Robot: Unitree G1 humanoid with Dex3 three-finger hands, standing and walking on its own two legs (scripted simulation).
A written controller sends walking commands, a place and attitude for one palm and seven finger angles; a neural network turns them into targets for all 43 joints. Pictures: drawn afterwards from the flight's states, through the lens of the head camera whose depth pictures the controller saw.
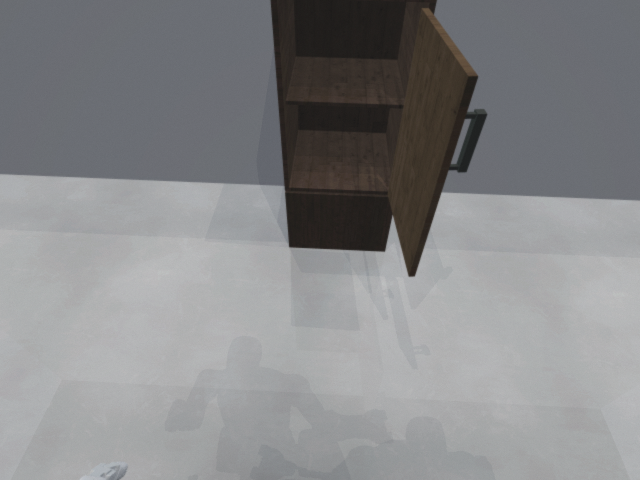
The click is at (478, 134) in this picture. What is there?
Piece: cupboard door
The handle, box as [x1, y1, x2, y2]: [449, 109, 486, 171]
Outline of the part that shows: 483,109 475,109 473,112 467,112 465,118 470,118 471,121 457,163 450,164 449,169 456,169 457,171 466,171 486,116 486,113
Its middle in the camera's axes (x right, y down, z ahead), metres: +0.31 -0.21 +0.84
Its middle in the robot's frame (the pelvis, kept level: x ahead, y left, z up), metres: +0.79 -0.26 +0.00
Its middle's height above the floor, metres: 0.77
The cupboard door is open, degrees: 96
